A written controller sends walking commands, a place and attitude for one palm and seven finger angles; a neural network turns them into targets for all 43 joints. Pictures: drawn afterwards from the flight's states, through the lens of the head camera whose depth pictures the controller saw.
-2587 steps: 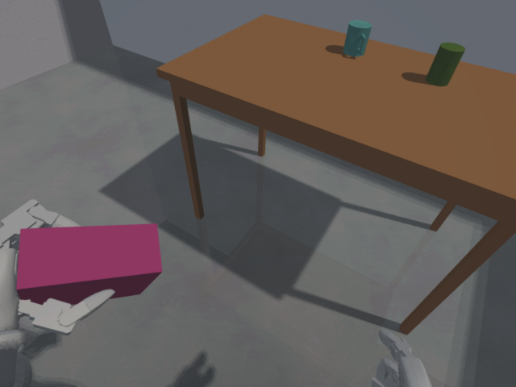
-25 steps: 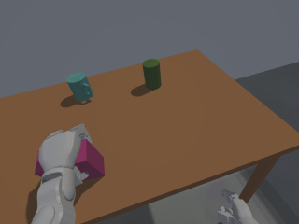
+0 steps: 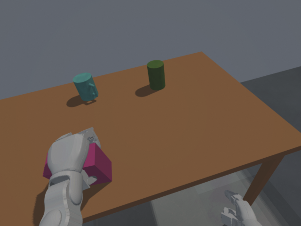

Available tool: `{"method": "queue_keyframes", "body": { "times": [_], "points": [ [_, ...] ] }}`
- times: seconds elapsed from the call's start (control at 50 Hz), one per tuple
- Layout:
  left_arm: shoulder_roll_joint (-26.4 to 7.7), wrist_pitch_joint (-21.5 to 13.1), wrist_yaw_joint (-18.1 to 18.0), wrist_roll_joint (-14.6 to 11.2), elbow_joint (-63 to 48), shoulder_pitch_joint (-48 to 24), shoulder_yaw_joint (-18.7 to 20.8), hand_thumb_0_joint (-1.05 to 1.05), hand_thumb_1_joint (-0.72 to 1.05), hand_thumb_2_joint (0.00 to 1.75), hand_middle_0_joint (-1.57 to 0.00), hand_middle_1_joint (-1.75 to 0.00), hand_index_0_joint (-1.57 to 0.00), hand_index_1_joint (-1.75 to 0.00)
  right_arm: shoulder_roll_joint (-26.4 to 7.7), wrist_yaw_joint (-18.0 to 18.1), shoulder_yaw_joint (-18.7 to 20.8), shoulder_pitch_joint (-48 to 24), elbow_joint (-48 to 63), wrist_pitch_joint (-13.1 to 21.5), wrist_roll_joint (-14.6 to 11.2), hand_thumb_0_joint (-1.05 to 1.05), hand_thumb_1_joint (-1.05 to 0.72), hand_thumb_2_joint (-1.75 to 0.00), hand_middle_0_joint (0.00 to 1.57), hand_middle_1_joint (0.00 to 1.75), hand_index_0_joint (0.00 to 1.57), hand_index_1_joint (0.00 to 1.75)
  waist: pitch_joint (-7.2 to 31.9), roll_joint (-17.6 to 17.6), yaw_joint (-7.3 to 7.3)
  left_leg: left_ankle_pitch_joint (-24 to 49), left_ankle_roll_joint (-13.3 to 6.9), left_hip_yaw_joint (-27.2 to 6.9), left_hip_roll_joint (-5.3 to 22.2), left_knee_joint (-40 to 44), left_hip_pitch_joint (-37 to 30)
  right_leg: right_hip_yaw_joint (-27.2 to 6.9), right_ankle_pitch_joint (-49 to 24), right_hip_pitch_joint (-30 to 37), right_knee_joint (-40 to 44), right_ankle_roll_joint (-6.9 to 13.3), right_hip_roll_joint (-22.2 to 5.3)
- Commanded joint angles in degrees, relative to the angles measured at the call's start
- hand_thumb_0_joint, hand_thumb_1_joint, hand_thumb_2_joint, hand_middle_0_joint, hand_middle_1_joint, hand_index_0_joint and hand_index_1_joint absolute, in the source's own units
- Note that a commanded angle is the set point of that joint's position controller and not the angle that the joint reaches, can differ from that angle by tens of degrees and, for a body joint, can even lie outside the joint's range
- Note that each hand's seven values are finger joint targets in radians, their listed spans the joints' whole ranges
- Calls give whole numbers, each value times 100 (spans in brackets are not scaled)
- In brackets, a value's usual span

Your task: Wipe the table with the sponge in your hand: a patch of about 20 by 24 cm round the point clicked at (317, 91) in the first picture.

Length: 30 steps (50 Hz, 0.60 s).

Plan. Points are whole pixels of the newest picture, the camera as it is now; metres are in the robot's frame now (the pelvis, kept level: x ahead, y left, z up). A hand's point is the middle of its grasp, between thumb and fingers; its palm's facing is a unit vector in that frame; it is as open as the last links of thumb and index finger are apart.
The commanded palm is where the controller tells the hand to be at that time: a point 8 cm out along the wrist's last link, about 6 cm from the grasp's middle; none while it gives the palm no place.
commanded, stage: slide across to the third lane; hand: left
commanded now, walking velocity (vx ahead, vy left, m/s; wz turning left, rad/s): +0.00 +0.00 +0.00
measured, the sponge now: (85, 170) +0.23 +0.23 +0.05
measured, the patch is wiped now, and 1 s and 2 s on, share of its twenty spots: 0.35 0.55 0.75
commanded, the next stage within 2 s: wipe forward along the third lane in 0.58 s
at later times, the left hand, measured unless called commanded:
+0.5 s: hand (110, 153) +0.25 +0.15 +0.11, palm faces +0.16 -0.20 -0.97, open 9.8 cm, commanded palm +0.20 +0.13 +0.16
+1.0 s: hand (114, 148) +0.27 +0.14 +0.11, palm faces +0.13 -0.19 -0.97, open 9.9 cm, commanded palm +0.24 +0.15 +0.14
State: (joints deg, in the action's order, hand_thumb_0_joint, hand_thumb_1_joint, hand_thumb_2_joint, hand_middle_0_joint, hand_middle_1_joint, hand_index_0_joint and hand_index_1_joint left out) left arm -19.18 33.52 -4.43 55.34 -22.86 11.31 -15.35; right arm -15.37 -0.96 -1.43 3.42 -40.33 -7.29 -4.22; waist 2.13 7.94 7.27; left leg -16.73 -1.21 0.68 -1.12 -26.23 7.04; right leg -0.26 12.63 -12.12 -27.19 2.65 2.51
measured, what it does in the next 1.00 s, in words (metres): stands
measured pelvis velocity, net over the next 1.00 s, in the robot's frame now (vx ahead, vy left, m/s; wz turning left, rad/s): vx -0.02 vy -0.02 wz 0.00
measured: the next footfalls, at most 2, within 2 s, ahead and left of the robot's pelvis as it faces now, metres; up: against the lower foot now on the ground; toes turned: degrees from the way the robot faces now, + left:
none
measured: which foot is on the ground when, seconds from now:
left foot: down 0.00-1.00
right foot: down 0.00-1.00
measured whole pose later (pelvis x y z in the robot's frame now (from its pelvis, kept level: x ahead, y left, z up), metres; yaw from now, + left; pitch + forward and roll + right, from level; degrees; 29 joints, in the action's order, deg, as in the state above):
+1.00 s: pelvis -0.02 -0.02 +0.00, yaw +0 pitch -3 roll +1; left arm -14.4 34.7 -2.9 54.8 -5.5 -6.4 -21.2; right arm -14.5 -0.2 -2.9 0.8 -41.8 -7.7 -4.3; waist 3.0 6.8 6.5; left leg -14.4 0.3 0.2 0.0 -24.7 7.5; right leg 0.2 10.3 -12.7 -25.8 4.4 3.7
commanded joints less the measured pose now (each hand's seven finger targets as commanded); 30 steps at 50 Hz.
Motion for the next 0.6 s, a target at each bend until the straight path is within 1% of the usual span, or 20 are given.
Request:
{"method": "queue_keyframes", "body": {
  "times": [0.0, 0.04, 0.06, 0.08, 0.1, 0.14, 0.16, 0.2, 0.24, 0.26, 0.34, 0.36, 0.4, 0.44, 0.46, 0.48, 0.5, 0.54, 0.56, 0.58],
  "points": [
    [328, -176, 132, -346, -506, -839, -659, 0, 10, 130, -120, -160, -120, -160, -352, -70, 124, -1781, 1452, 682, -57, 0, -90, -90, 20, 30, 20, 30, 484, -1340, -96, 1198, -238, -394, 90, 419, 224, -373, -513, 498, 538, 83, -23],
    [178, -212, 116, -284, -664, -1146, -559, 0, 10, 130, -120, -160, -120, -160, -321, -81, 114, -1951, 1476, 711, -85, 0, -90, -90, 20, 30, 20, 30, 515, -1307, -82, 1040, -222, -437, 98, 484, 208, -537, -283, 505, 544, 116, 17],
    [348, -210, 117, -253, -689, -1292, -733, 0, 10, 130, -120, -160, -120, -160, -320, -80, 98, -1820, 1524, 750, -63, 0, -90, -90, 20, 30, 20, 30, 719, -1332, -47, 1109, -252, -370, 81, 452, 187, -369, -352, 603, 487, 94, -6],
    [309, -214, 91, -222, -408, -1349, -707, 0, 10, 130, -120, -160, -120, -160, -316, -86, 109, -1849, 1407, 730, -79, 0, -90, -90, 20, 30, 20, 30, 540, -1347, -97, 1079, -214, -399, 84, 470, 207, -445, -302, 487, 539, 100, -7],
    [506, -192, 112, -260, -261, -1292, -861, 0, 10, 130, -120, -160, -120, -160, -353, -86, 117, -1835, 1376, 685, -69, 0, -90, -90, 20, 30, 20, 30, 439, -1332, -100, 1034, -215, -377, 95, 522, 205, -339, -315, 470, 561, 98, 3],
    [385, -214, 84, -224, -433, -1714, -793, 0, 10, 130, -120, -160, -120, -160, -324, -96, 107, -1972, 1407, 715, -102, 0, -90, -90, 20, 30, 20, 30, 521, -1350, -125, 929, -211, -423, 98, 547, 186, -489, -200, 481, 516, 125, 29],
    [581, -198, 78, -207, -464, -1744, -954, 0, 10, 130, -120, -160, -120, -160, -315, -117, 93, -1878, 1466, 755, -81, 0, -90, -90, 20, 30, 20, 30, 760, -1277, -55, 1051, -236, -358, 71, 513, 181, -311, -344, 635, 464, 122, 4],
    [601, -164, 74, -225, -92, -1556, -958, 0, 10, 130, -120, -160, -120, -160, -353, -135, 120, -1877, 1318, 662, -74, 0, -90, -90, 20, 30, 20, 30, 605, -1334, -76, 1061, -205, -359, 78, 550, 209, -320, -422, 611, 511, 120, 12],
    [580, -163, 57, -219, -295, -1873, -993, 0, 10, 130, -120, -160, -120, -160, -309, -163, 107, -2024, 1369, 659, -104, 0, -90, -90, 20, 30, 20, 30, 691, -1313, -104, 981, -204, -365, 65, 544, 183, -447, -299, 627, 507, 129, 11],
    [716, -146, 53, -235, -312, -1858, -1094, 0, 10, 130, -120, -160, -120, -160, -287, -179, 98, -1943, 1428, 691, -97, 0, -90, -90, 20, 30, 20, 30, 786, -1304, -51, 1070, -234, -294, 46, 495, 191, -341, -397, 719, 503, 115, -15],
    [481, -87, 11, -259, -184, -1883, -860, 0, 10, 130, -120, -160, -120, -160, -314, -204, 109, -2066, 1322, 571, -102, 0, -90, -90, 20, 30, 20, 30, 712, -1397, -71, 1076, -194, -297, 47, 493, 193, -545, -413, 710, 581, 127, -16],
    [716, -71, 18, -261, -160, -1987, -1058, 0, 10, 130, -120, -160, -120, -160, -281, -208, 90, -1990, 1374, 597, -97, 0, -90, -90, 20, 30, 20, 30, 811, -1430, -70, 1110, -222, -217, 26, 448, 203, -401, -448, 764, 563, 97, -48],
    [786, -64, 28, -297, 109, -1845, -1118, 0, 10, 130, -120, -160, -120, -160, -320, -229, 115, -1984, 1269, 515, -92, 0, -90, -90, 20, 30, 20, 30, 669, -1404, -97, 1097, -203, -229, 44, 467, 186, -417, -456, 666, 631, 96, -43],
    [530, -67, -10, -299, -20, -2185, -933, 0, 10, 130, -120, -160, -120, -160, -304, -222, 109, -2060, 1277, 522, -106, 0, -90, -90, 20, 30, 20, 30, 648, -1363, -125, 1005, -201, -235, 32, 448, 161, -578, -246, 600, 683, 105, -42],
    [686, -49, -10, -271, 45, -2234, -1031, 0, 10, 130, -120, -160, -120, -160, -284, -223, 93, -1999, 1320, 547, -94, 0, -90, -90, 20, 30, 20, 30, 776, -1406, -100, 1036, -213, -175, 9, 426, 200, -467, -299, 706, 659, 93, -63],
    [640, -41, -9, -264, 291, -2023, -983, 0, 10, 130, -120, -160, -120, -160, -285, -220, 100, -2006, 1248, 514, -103, 0, -90, -90, 20, 30, 20, 30, 575, -1472, -102, 1027, -193, -203, 23, 428, 205, -545, -230, 581, 714, 96, -64],
    [689, -39, 10, -308, 249, -2029, -1019, 0, 10, 130, -120, -160, -120, -160, -316, -219, 102, -1979, 1250, 467, -85, 0, -90, -90, 20, 30, 20, 30, 638, -1401, -101, 1031, -210, -178, 11, 433, 188, -512, -324, 637, 728, 85, -70],
    [269, -40, -26, -269, 185, -2084, -624, 0, 10, 130, -120, -160, -120, -160, -331, -202, 114, -2043, 1241, 451, -80, 0, -90, -90, 20, 30, 20, 30, 723, -1397, -77, 988, -186, -167, -4, 422, 192, -712, -210, 698, 762, 99, -63],
    [514, -24, -11, -272, 115, -2093, -831, 0, 10, 130, -120, -160, -120, -160, -271, -213, 86, -2026, 1337, 473, -77, 0, -90, -90, 20, 30, 20, 30, 857, -1386, -48, 1047, -209, -101, -29, 394, 226, -578, -313, 824, 713, 73, -104],
    [426, -20, -12, -264, 343, -1937, -747, 0, 10, 130, -120, -160, -120, -160, -281, -208, 97, -2020, 1253, 447, -80, 0, -90, -90, 20, 30, 20, 30, 699, -1475, -69, 1057, -195, -128, -22, 379, 231, -670, -274, 717, 764, 77, -94]
  ]
}}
